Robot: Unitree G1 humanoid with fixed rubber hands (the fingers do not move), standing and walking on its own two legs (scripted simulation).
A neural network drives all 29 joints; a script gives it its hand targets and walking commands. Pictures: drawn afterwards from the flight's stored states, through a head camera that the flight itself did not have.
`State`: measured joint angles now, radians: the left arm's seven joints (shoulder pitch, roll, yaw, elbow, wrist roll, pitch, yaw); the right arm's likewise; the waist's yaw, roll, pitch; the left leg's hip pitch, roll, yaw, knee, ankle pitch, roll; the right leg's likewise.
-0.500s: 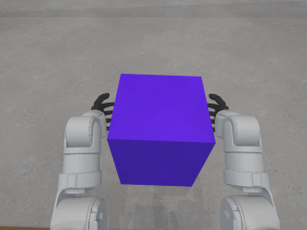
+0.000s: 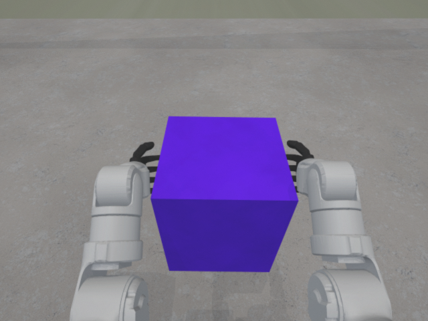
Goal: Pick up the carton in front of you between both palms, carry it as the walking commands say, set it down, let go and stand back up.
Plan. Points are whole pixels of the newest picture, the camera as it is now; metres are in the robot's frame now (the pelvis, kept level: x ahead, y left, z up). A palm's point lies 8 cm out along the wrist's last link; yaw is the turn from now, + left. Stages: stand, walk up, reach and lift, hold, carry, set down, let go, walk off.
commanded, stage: carry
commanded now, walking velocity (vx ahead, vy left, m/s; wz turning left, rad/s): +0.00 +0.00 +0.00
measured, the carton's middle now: (220, 196) +0.35 +0.00 +0.05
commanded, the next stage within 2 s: none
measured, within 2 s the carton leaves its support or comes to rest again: neither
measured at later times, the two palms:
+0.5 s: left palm (138, 185) +0.32 +0.15 +0.13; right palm (310, 183) +0.32 -0.15 +0.13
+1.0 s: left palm (138, 188) +0.31 +0.14 +0.13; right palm (313, 186) +0.32 -0.16 +0.13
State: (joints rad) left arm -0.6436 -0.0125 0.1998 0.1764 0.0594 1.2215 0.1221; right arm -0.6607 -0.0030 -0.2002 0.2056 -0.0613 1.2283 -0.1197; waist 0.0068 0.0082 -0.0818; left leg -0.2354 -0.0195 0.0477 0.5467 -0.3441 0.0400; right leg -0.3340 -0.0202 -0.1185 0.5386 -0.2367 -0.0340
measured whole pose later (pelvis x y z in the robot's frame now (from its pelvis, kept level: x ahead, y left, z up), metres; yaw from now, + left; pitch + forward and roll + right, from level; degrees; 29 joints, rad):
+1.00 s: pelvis -0.03 -0.01 +0.00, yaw +0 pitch +2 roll +0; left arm -0.64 -0.01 0.20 0.21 0.06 1.23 0.12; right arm -0.66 -0.01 -0.19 0.24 -0.06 1.23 -0.12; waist 0.01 0.00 -0.10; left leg -0.27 -0.02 0.05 0.55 -0.31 0.04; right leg -0.37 -0.02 -0.12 0.54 -0.22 -0.05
